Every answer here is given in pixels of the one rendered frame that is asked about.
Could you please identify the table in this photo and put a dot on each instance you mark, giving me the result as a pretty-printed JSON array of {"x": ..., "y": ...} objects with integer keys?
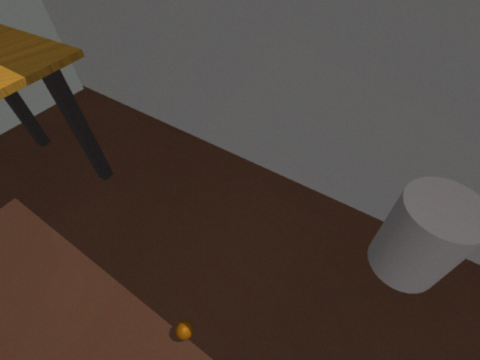
[{"x": 26, "y": 58}]

